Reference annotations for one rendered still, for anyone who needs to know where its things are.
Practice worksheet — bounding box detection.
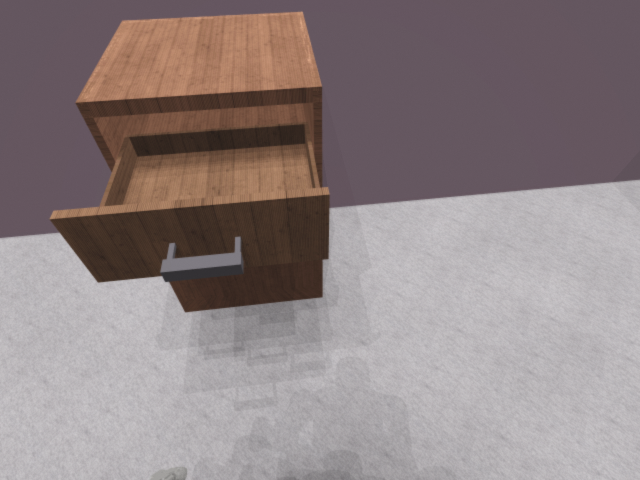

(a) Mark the cabinet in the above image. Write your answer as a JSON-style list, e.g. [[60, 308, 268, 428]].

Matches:
[[75, 12, 323, 312]]

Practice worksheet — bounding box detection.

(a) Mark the handle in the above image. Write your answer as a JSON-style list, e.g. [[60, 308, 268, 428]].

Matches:
[[160, 236, 244, 282]]

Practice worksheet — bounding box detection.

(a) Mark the drawer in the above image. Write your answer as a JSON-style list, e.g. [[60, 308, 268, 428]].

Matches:
[[50, 122, 330, 283]]

